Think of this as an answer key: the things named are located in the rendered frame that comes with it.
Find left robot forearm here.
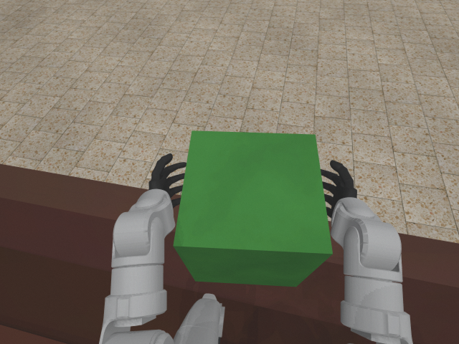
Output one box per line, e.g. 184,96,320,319
99,189,175,344

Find robot left hand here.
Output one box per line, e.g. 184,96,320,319
149,153,186,208

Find robot left thigh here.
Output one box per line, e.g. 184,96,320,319
173,298,225,344

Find robot left upper arm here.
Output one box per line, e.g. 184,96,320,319
104,330,174,344

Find right robot forearm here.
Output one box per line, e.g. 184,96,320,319
331,197,413,344

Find carton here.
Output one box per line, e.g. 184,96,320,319
173,130,333,287

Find robot right hand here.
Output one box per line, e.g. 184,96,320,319
321,160,357,217

